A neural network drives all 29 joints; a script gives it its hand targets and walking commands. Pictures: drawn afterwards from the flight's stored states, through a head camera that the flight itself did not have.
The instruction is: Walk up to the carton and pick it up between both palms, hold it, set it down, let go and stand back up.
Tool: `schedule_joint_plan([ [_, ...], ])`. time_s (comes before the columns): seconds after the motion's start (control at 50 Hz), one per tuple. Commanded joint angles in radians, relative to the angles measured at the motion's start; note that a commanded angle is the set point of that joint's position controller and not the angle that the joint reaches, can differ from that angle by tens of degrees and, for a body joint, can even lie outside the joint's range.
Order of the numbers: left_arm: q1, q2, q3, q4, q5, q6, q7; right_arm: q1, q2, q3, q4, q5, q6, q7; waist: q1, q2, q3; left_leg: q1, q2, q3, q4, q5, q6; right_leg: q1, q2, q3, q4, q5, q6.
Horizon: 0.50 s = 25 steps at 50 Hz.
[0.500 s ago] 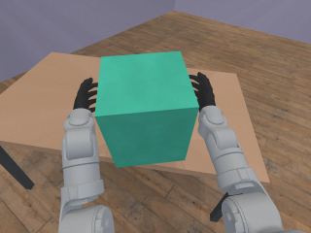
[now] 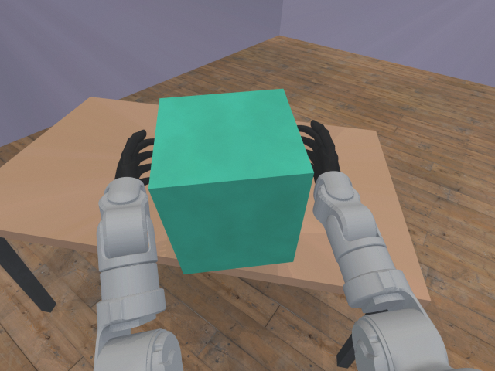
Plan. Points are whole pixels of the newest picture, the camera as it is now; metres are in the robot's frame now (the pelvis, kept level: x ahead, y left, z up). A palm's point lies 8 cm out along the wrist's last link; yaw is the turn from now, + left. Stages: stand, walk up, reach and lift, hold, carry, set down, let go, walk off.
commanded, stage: hold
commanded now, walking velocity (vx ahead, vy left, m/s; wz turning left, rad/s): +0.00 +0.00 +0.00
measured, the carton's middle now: (231, 185) +0.40 +0.02 +0.12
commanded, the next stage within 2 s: none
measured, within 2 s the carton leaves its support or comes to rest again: neither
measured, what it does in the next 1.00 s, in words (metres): stands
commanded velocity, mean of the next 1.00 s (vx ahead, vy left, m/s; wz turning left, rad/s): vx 0.00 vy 0.00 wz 0.00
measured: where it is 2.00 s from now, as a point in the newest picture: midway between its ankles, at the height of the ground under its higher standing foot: outside the picture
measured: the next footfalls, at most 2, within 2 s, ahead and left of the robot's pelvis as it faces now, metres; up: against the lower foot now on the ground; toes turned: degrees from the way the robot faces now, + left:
none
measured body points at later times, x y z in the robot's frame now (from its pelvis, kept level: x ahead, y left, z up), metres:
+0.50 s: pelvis +0.00 -0.01 +0.00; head -0.02 +0.02 +0.45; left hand +0.38 +0.16 +0.16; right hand +0.38 -0.14 +0.16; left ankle +0.01 +0.12 -0.75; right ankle +0.04 -0.11 -0.75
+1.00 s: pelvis +0.00 +0.01 +0.00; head -0.02 +0.03 +0.45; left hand +0.37 +0.17 +0.17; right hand +0.37 -0.13 +0.16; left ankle +0.01 +0.12 -0.75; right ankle +0.04 -0.11 -0.75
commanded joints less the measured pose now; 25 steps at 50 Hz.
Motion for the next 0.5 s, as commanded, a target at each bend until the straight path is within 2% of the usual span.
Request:
schedule_joint_plan([
  [0.0, -0.706, -0.417, -0.497, -0.164, -0.223, -0.098, -0.13, -0.674, 0.442, 0.278, -0.307, 0.046, -0.094, 0.14, -0.048, 0.145, -0.365, -0.133, -0.044, 0.074, -0.037, 0.19, -0.039, 0.167, 0.044, -0.027, 0.005, 0.046, 0.02],
  [0.04, -0.754, -0.439, -0.564, -0.206, -0.264, -0.131, -0.102, -0.719, 0.461, 0.309, -0.363, 0.058, -0.121, 0.138, -0.054, 0.159, -0.5, -0.034, -0.047, 0.061, 0.015, 0.291, -0.051, 0.131, 0.055, -0.033, 0.015, 0.106, 0.022],
  [0.08, -0.753, -0.44, -0.582, -0.199, -0.279, -0.152, -0.076, -0.725, 0.463, 0.336, -0.372, 0.058, -0.128, 0.137, -0.047, 0.153, -0.563, 0.009, -0.048, 0.052, 0.041, 0.327, -0.05, 0.113, 0.061, -0.036, 0.02, 0.137, 0.026],
  [0.14, -0.676, -0.398, -0.49, -0.089, -0.237, -0.14, -0.069, -0.688, 0.441, 0.328, -0.28, 0.024, -0.109, 0.138, -0.016, 0.089, -0.464, -0.098, -0.05, 0.062, -0.005, 0.188, -0.012, 0.142, 0.05, -0.025, 0.014, 0.078, 0.03],
  [0.18, -0.63, -0.361, -0.393, -0.017, -0.191, -0.116, -0.085, -0.655, 0.43, 0.299, -0.201, 0.001, -0.089, 0.143, 0.01, 0.046, -0.354, -0.208, -0.048, 0.076, -0.07, 0.039, 0.019, 0.173, 0.035, -0.014, 0.005, 0.001, 0.035],
  [0.2, -0.622, -0.35, -0.356, 0.0, -0.172, -0.104, -0.095, -0.645, 0.43, 0.288, -0.174, -0.003, -0.082, 0.146, 0.021, 0.036, -0.32, -0.239, -0.046, 0.081, -0.092, 0.004, 0.028, 0.184, 0.03, -0.011, 0.001, -0.026, 0.035],
  [0.26, -0.631, -0.342, -0.32, -0.004, -0.155, -0.088, -0.118, -0.66, 0.441, 0.289, -0.171, 0.013, -0.082, 0.147, 0.037, 0.034, -0.317, -0.241, -0.05, 0.087, -0.095, 0.032, 0.031, 0.215, 0.027, -0.007, -0.002, -0.003, 0.035],
  [0.28, -0.64, -0.345, -0.328, -0.018, -0.161, -0.089, -0.122, -0.679, 0.449, 0.299, -0.192, 0.022, -0.088, 0.143, 0.037, 0.037, -0.343, -0.224, -0.053, 0.087, -0.08, 0.069, 0.028, 0.23, 0.028, -0.007, 0.004, 0.041, 0.036],
  [0.3, -0.634, -0.324, -0.283, 0.069, -0.138, -0.081, -0.131, -0.689, 0.423, 0.259, -0.148, 0.009, -0.086, 0.143, 0.02, 0.021, -0.29, -0.228, -0.052, 0.095, -0.079, 0.011, 0.037, 0.203, 0.021, 0.0, -0.022, -0.007, 0.053],
  [0.32, -0.654, -0.338, -0.293, 0.036, -0.146, -0.09, -0.138, -0.696, 0.44, 0.265, -0.165, 0.016, -0.09, 0.143, 0.025, 0.021, -0.323, -0.228, -0.053, 0.092, -0.08, 0.028, 0.039, 0.213, 0.026, -0.001, -0.018, 0.007, 0.056],
  [0.36, -0.676, -0.354, -0.329, 0.011, -0.167, -0.105, -0.138, -0.7, 0.457, 0.281, -0.193, 0.029, -0.104, 0.139, 0.007, 0.038, -0.37, -0.212, -0.056, 0.092, -0.06, 0.075, 0.033, 0.238, 0.027, 0.003, -0.007, 0.068, 0.055],
  [0.4, -0.706, -0.358, -0.353, -0.017, -0.183, -0.126, -0.138, -0.714, 0.477, 0.296, -0.227, 0.035, -0.114, 0.133, 0.005, 0.039, -0.422, -0.206, -0.062, 0.089, -0.038, 0.13, 0.037, 0.25, 0.025, 0.007, 0.004, 0.135, 0.062],
  [0.48, -0.677, -0.374, -0.456, -0.115, -0.227, -0.149, -0.127, -0.664, 0.485, 0.367, -0.31, 0.071, -0.124, 0.108, -0.033, 0.084, -0.53, -0.102, -0.067, 0.063, 0.017, 0.301, -0.002, 0.272, 0.037, 0.0, 0.025, 0.297, 0.066],
])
